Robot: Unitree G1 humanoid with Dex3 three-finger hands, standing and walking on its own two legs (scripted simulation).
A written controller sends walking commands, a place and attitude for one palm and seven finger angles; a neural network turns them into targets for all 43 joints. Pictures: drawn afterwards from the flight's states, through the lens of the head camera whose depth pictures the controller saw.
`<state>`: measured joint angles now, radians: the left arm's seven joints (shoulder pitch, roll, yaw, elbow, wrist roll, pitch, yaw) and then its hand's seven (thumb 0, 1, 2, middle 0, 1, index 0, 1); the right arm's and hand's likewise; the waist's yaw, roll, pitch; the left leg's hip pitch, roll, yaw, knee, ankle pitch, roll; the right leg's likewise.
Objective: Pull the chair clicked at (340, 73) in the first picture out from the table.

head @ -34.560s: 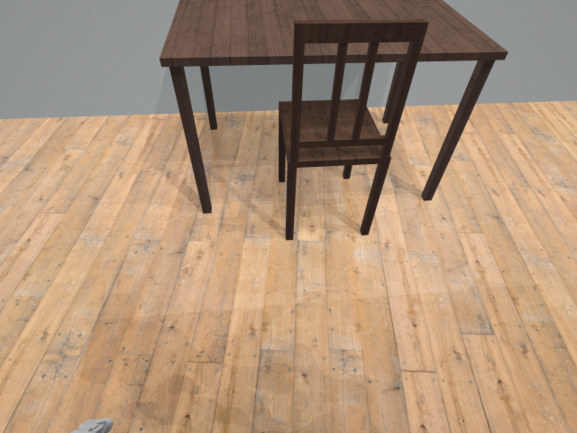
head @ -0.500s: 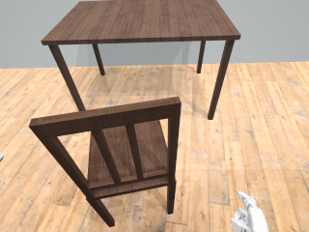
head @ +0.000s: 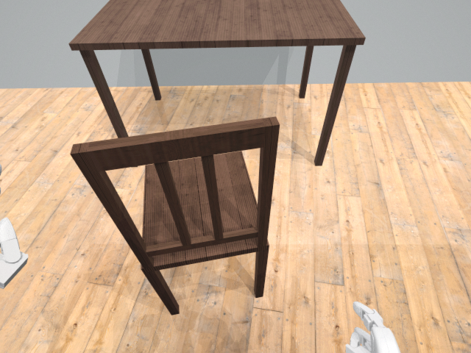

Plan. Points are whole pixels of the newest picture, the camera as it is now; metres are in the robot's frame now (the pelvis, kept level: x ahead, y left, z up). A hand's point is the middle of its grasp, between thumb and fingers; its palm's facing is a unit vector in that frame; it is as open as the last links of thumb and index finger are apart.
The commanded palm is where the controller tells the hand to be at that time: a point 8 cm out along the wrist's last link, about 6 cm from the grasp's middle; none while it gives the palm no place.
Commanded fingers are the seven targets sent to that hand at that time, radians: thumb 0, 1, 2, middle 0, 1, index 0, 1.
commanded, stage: stop stepping back and stand still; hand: left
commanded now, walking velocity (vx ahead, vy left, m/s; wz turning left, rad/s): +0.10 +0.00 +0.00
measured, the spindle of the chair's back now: (175, 207) +0.43 +0.17 -0.07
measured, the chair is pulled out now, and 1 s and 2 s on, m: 0.61 0.61 0.61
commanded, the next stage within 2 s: let the arm hang, fingers relaxed in 0.56 s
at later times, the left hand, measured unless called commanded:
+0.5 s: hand (0, 307) +0.14 +0.26 +0.17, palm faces +0.49 -0.76 -0.43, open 7.4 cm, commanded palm +0.08 +0.29 +0.18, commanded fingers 0.00 0.90 0.90 -0.20 -0.30 -0.20 -0.30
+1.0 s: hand out of the picture +0.02 +0.18 -0.17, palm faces +0.12 -0.98 -0.17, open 6.8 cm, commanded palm none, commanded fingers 0.00 0.90 0.90 -0.20 -0.30 -0.20 -0.30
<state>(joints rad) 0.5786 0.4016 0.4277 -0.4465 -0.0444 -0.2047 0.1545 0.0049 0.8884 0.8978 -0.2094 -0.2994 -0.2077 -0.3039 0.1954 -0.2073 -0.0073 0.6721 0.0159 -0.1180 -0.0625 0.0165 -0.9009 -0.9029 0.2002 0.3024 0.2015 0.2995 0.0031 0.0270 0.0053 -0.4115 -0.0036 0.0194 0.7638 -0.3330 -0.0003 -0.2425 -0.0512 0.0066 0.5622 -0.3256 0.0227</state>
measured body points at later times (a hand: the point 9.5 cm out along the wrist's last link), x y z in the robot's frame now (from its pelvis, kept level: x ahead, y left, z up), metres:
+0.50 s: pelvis -0.05 -0.01 +0.00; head -0.06 -0.02 +0.45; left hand +0.11 +0.30 +0.19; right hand +0.11 -0.24 -0.09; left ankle +0.00 +0.13 -0.73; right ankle -0.02 -0.13 -0.73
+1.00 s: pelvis -0.03 +0.00 +0.00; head -0.01 +0.02 +0.45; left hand +0.01 +0.23 -0.15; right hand +0.03 -0.23 -0.14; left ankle +0.01 +0.13 -0.73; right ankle -0.02 -0.13 -0.73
